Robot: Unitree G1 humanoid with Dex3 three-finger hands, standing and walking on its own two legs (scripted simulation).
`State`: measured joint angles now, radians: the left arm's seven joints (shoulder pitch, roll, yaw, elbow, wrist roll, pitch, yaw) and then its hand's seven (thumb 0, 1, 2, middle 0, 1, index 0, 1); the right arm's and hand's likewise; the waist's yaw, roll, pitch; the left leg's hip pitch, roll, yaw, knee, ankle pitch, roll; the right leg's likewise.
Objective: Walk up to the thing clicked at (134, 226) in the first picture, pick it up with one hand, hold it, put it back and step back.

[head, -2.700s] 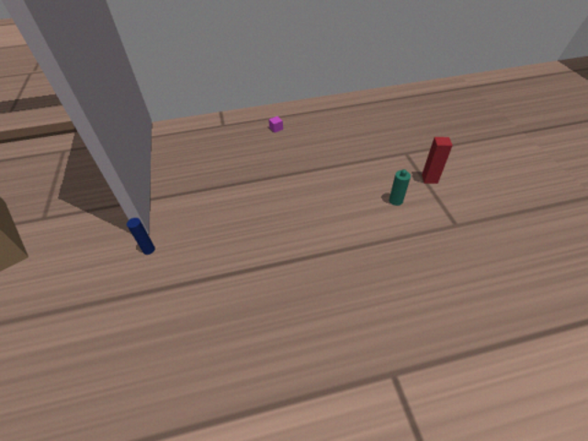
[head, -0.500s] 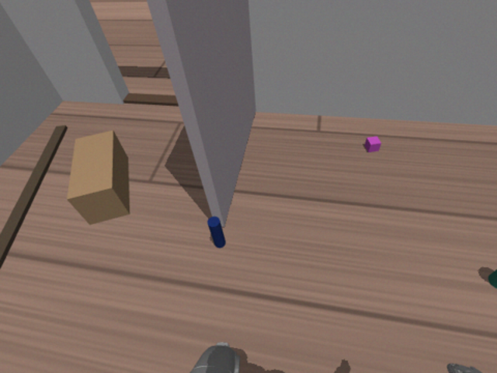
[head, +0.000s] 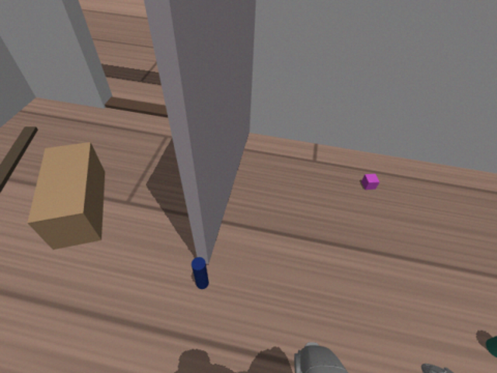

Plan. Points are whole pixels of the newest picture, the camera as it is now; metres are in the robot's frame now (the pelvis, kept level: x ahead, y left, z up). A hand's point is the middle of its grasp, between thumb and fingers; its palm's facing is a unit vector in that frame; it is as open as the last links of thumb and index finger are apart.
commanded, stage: walk up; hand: left
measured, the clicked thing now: (200, 273) +0.57 +0.18 -0.68
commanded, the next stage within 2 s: none
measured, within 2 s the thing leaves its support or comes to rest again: neither
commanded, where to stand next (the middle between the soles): +0.24 -0.03 m, yaw -1 degrees
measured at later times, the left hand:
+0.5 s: hand (135, 355) +0.18 +0.22 -0.14, palm faces -0.04 -0.91 -0.40, open 7.3 cm
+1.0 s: hand (127, 372) +0.16 +0.23 -0.15, palm faces -0.01 -0.93 -0.37, open 7.3 cm
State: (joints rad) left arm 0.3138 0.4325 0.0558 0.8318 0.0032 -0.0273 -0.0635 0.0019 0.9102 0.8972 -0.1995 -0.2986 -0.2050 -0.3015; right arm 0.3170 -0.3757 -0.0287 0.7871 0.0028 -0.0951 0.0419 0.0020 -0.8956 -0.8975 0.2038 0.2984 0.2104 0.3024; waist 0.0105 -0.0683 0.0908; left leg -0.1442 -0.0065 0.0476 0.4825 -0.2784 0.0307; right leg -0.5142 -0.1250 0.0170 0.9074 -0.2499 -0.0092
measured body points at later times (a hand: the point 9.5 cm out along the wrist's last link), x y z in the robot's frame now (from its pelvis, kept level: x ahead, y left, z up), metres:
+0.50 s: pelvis +0.12 -0.05 -0.01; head +0.16 -0.07 +0.44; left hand +0.18 +0.27 -0.11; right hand +0.19 -0.36 -0.14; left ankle +0.20 +0.09 -0.71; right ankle +0.15 -0.16 -0.74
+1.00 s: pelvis +0.12 -0.03 +0.00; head +0.12 -0.04 +0.45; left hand +0.16 +0.28 -0.13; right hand +0.25 -0.32 -0.13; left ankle +0.19 +0.08 -0.74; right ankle +0.12 -0.16 -0.74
